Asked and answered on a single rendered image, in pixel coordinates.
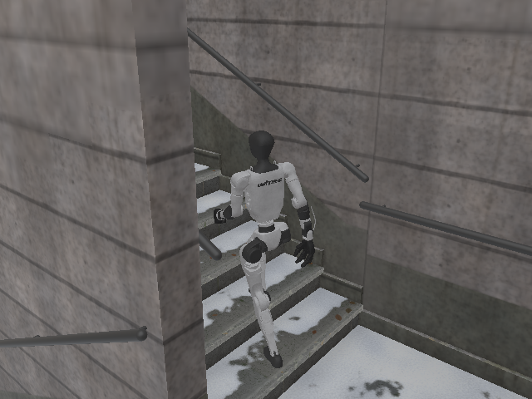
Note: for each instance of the stairs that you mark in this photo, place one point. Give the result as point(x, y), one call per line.
point(237, 368)

